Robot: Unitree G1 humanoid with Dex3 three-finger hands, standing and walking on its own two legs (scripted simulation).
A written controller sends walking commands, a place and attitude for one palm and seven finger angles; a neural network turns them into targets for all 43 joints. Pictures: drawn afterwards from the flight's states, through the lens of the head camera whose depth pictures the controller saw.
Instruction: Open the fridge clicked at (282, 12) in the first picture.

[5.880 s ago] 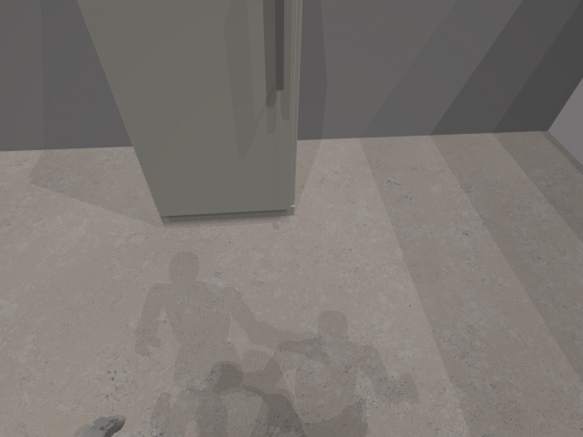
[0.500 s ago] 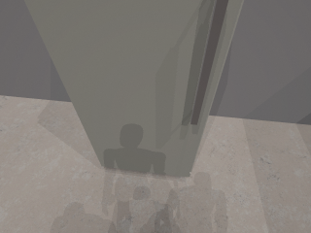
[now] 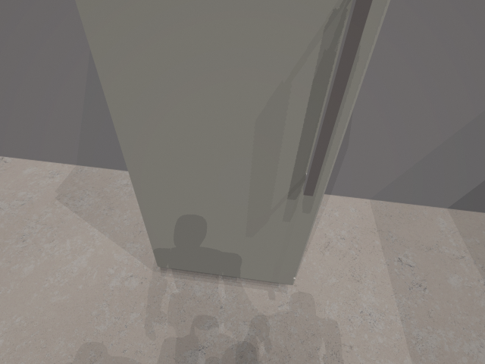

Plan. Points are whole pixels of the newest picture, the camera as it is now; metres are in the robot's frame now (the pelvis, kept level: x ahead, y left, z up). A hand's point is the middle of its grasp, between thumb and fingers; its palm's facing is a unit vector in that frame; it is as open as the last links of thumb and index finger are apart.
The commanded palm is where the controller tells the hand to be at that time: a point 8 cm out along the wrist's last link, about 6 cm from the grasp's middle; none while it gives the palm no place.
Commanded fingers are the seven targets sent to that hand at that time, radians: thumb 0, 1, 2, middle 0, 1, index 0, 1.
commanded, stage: look again from close up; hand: right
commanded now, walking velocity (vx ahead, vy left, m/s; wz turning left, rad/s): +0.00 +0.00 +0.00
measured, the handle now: (329, 106) +0.58 -0.14 +0.17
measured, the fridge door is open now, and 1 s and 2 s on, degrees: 0 0 0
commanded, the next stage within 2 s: none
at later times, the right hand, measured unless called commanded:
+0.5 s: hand out of the picture -0.03 -0.15 -0.18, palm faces +0.05 +0.99 -0.15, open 7.3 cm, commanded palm none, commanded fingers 0.00 -0.90 -0.90 0.20 0.30 0.20 0.30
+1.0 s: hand out of the picture -0.03 -0.14 -0.17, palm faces +0.06 +0.99 -0.15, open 7.3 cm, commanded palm none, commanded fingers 0.00 -0.90 -0.90 0.20 0.30 0.20 0.30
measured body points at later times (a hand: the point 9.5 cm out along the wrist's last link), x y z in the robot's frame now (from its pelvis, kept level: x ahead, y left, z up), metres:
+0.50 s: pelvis -0.02 +0.01 +0.00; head -0.03 +0.01 +0.45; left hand -0.07 +0.22 -0.16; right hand -0.04 -0.20 -0.16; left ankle +0.04 +0.13 -0.74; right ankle +0.01 -0.10 -0.74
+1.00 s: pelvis -0.01 +0.01 +0.00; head -0.01 +0.01 +0.45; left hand -0.02 +0.22 -0.16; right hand -0.03 -0.20 -0.16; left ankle +0.04 +0.13 -0.74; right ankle +0.01 -0.10 -0.74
